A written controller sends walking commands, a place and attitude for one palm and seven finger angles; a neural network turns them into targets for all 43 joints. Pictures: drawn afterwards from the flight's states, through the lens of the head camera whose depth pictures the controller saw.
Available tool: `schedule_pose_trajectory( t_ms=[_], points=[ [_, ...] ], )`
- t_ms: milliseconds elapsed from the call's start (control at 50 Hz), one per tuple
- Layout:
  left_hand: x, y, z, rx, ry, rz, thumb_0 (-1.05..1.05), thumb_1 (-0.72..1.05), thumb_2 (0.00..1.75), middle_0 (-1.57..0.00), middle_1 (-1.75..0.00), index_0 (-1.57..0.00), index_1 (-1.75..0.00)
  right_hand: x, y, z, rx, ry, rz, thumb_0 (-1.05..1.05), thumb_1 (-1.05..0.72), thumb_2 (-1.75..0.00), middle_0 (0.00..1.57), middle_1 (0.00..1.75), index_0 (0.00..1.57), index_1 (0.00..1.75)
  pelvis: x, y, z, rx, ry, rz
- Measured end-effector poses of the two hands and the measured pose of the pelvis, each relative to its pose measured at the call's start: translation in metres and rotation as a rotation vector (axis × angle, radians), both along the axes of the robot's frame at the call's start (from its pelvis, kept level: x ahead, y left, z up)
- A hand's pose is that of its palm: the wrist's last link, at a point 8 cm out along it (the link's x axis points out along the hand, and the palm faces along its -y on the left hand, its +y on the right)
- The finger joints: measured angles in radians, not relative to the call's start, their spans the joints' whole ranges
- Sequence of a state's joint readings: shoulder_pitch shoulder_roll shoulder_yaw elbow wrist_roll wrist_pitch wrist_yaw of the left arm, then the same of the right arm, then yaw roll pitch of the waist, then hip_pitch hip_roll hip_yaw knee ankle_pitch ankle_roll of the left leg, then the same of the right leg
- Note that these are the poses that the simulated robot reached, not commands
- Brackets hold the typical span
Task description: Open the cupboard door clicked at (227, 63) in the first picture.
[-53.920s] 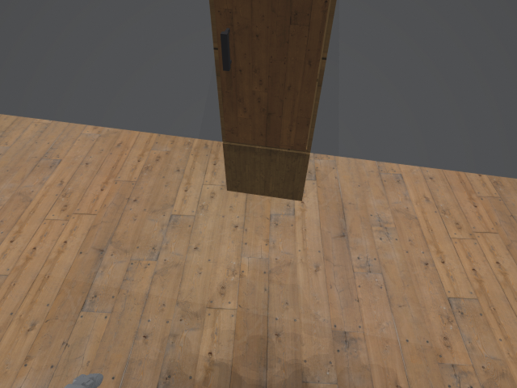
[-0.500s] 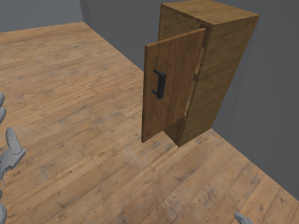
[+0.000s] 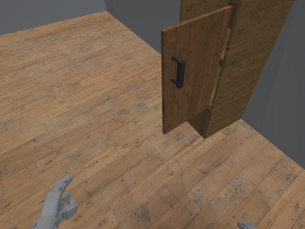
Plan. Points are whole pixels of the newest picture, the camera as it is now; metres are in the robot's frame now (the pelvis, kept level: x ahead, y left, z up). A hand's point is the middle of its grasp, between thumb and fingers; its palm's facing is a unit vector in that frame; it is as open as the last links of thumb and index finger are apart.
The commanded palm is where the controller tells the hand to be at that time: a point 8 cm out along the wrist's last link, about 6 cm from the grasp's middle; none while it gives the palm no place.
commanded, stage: let the arm hang, fingers relaxed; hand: left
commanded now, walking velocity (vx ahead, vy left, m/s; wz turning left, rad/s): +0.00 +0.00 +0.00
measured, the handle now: (177, 72) +0.69 -0.07 +0.04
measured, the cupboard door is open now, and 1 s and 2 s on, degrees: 96 96 96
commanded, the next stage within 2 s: look to check the result in 0.94 s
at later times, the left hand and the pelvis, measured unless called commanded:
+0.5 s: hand out of the picture -0.02 +0.19 -0.14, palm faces +0.02 -0.97 -0.24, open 7.3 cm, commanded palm none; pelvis +0.00 +0.01 +0.03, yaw +0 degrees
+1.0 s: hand out of the picture +0.01 +0.17 -0.15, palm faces +0.01 -0.98 -0.20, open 7.4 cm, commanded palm none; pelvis +0.01 +0.00 +0.03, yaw -1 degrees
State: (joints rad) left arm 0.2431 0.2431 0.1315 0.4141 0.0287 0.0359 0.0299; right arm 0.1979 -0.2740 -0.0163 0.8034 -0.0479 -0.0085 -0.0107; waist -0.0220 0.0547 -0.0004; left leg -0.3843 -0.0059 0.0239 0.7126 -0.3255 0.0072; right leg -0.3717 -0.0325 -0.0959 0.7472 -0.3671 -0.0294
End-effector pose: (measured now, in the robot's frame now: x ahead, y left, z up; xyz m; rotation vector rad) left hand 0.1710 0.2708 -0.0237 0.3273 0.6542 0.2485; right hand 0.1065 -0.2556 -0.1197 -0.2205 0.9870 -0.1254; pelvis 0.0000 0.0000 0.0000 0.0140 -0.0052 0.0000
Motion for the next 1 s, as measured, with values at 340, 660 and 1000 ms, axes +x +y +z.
schedule_pose_trajectory(
  t_ms=[340,660,1000],
  points=[
    [-0.183,-0.031,-0.088,-0.203,0.754,0.152,-0.02,0.96,0.9,-0.21,-0.3,-0.2,-0.3,-0.093,0.027,0.001,0.036,0.399,-0.08,0.0,-0.93,-0.9,0.2,0.3,0.2,0.3,0.003,0.001,0.028,-0.02,-0.022,0.001],
    [-0.173,-0.043,-0.088,-0.217,0.751,0.123,0.0,0.91,0.9,-0.2,-0.3,-0.19,-0.3,-0.131,0.063,-0.009,0.125,0.474,-0.122,0.0,-0.91,-0.9,0.2,0.3,0.2,0.3,0.003,0.008,0.029,-0.011,-0.031,-0.018],
    [-0.163,-0.052,-0.091,-0.228,0.739,0.112,0.0,0.91,0.9,-0.2,-0.3,-0.2,-0.3,-0.132,0.061,-0.007,0.124,0.477,-0.152,0.0,-0.9,-0.9,0.2,0.3,0.2,0.3,0.01,0.004,0.028,-0.01,-0.027,-0.026]
  ],
)
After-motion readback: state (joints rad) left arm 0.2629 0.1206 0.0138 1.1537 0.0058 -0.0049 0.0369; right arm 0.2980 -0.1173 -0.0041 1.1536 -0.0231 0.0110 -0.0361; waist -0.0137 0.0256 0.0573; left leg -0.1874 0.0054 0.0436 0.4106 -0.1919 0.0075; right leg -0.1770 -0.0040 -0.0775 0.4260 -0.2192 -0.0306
